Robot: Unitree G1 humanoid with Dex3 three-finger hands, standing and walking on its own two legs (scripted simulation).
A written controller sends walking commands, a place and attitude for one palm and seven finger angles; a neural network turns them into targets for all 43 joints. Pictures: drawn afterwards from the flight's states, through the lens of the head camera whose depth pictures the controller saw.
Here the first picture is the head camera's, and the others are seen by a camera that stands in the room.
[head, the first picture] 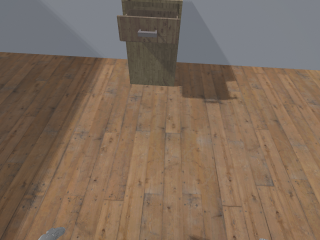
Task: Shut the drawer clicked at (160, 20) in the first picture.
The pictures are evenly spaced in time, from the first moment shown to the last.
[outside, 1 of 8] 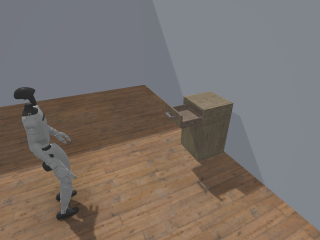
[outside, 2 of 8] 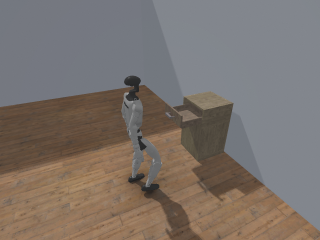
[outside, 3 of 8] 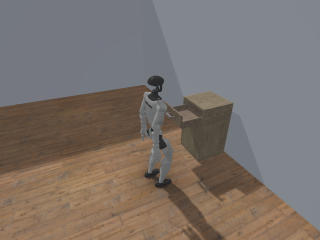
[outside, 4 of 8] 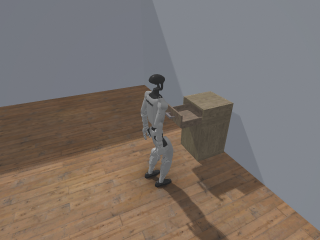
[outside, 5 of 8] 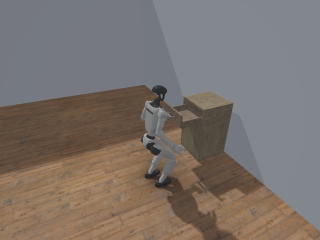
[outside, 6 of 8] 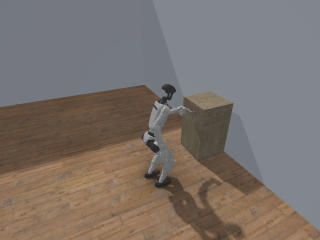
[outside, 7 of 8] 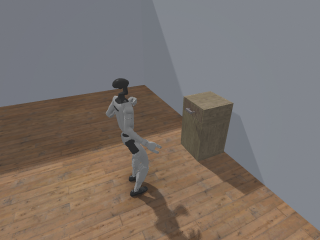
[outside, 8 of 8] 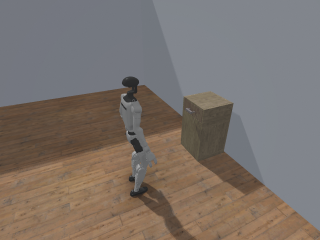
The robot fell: no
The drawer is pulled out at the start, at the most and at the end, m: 0.29 0.29 0.00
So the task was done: yes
